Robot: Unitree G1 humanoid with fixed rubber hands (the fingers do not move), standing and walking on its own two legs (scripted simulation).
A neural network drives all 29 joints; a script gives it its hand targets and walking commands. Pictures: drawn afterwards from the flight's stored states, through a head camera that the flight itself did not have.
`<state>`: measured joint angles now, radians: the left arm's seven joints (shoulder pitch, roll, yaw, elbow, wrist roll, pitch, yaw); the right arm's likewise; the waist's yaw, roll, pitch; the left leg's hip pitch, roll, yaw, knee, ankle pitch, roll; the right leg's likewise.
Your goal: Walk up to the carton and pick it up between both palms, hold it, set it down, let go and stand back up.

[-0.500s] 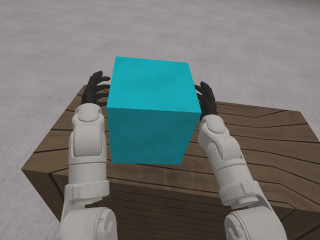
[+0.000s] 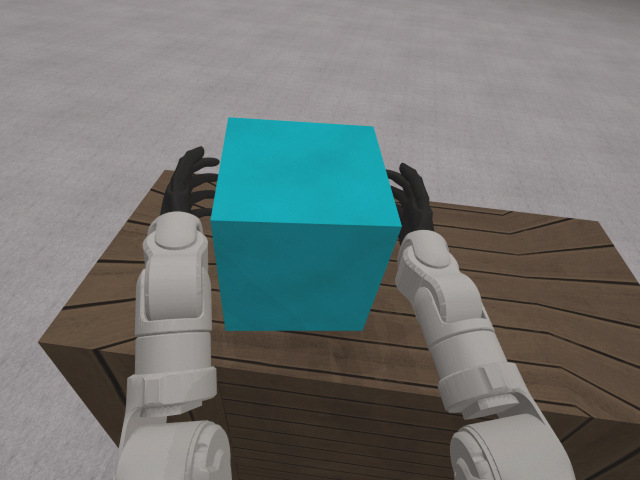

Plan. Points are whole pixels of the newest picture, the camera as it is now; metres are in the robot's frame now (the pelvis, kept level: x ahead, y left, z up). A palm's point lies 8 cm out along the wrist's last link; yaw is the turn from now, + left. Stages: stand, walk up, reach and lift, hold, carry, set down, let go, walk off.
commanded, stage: hold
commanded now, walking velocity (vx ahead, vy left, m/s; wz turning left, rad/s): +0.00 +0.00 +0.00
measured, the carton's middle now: (298, 229) +0.39 +0.01 +0.14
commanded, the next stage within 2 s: none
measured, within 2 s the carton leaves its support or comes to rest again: neither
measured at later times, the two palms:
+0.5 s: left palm (181, 214) +0.36 +0.15 +0.19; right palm (414, 231) +0.35 -0.13 +0.17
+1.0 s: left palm (181, 211) +0.36 +0.15 +0.19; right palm (413, 230) +0.35 -0.13 +0.17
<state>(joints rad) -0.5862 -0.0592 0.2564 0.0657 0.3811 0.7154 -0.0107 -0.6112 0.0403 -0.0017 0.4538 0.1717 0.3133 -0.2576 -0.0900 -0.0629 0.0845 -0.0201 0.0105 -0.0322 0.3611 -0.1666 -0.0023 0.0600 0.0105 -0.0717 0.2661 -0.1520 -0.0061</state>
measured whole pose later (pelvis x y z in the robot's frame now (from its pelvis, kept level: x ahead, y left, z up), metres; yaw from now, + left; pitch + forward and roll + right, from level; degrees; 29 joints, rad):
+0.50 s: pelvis +0.00 +0.00 +0.00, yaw +0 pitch -10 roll -1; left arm -0.62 -0.07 0.28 0.09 0.39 0.71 -0.02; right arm -0.62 0.05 -0.02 0.47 0.15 0.30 -0.26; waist -0.09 -0.06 0.09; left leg -0.01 0.01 -0.03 0.35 -0.15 0.00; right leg 0.06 0.01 -0.08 0.27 -0.15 -0.01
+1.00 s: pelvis +0.00 +0.00 +0.00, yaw +1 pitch -11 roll -1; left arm -0.63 -0.07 0.28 0.09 0.40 0.72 -0.02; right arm -0.63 0.04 -0.02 0.48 0.16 0.29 -0.25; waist -0.09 -0.06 0.10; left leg -0.01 0.00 -0.03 0.35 -0.15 0.00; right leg 0.06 0.00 -0.08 0.27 -0.15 -0.01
